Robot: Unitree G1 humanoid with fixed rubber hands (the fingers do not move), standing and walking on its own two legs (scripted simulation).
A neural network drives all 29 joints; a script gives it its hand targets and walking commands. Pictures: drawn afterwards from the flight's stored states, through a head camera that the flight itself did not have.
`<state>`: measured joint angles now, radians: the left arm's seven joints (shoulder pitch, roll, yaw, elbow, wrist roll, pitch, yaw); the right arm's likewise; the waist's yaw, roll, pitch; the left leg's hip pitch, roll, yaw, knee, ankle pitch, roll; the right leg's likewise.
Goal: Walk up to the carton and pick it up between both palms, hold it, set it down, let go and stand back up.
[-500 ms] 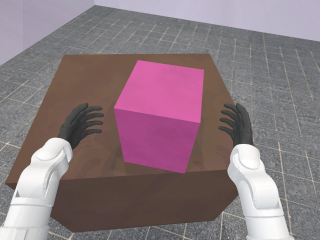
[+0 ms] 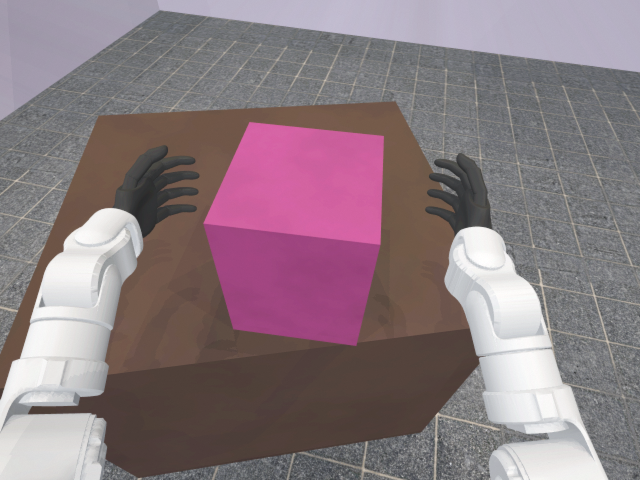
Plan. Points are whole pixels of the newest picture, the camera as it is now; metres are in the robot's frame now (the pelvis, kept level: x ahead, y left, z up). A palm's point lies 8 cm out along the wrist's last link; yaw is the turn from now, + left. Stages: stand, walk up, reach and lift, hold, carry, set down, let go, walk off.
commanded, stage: reach and lift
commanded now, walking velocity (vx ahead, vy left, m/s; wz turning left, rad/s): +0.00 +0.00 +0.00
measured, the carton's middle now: (304, 237) +0.44 +0.02 +0.03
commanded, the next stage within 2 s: none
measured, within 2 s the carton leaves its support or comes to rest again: neither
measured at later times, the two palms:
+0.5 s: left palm (154, 157) +0.44 +0.21 +0.18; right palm (466, 178) +0.40 -0.17 +0.18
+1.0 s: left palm (161, 189) +0.45 +0.22 +0.12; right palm (439, 224) +0.40 -0.16 +0.10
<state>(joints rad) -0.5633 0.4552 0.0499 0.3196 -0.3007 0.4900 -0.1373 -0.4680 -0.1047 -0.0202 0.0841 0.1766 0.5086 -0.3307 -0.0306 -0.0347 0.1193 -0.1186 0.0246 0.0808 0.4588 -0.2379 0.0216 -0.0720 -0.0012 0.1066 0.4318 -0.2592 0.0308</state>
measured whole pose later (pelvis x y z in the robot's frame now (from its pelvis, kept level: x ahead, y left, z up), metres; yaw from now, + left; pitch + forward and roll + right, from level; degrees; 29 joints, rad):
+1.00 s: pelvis +0.01 +0.00 +0.00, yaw +0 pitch +2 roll +0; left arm -0.92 0.44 0.04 1.13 -0.28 0.04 -0.10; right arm -0.77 -0.03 -0.02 0.81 0.19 0.12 -0.33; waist -0.10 -0.03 0.04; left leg -0.27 0.02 0.08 0.46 -0.23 0.02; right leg -0.22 0.00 0.11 0.43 -0.24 0.03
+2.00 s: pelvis +0.01 +0.01 +0.00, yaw +0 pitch +10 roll -1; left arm -0.92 0.22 0.30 1.18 0.18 -0.13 -0.09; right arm -0.71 0.18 -0.30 0.91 -0.11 -0.22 -0.28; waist -0.10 -0.04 -0.07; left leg -0.46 0.03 0.08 0.50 -0.22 0.02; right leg -0.39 0.00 0.11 0.43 -0.23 0.05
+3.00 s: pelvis +0.01 +0.01 +0.00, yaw +0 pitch +10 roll -1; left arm -0.92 0.18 0.40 1.18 0.26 -0.19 -0.11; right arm -0.70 0.21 -0.43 0.93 -0.22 -0.34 -0.24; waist -0.09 -0.06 -0.05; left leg -0.44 0.03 0.08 0.48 -0.22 0.02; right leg -0.37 0.00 0.11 0.41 -0.22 0.05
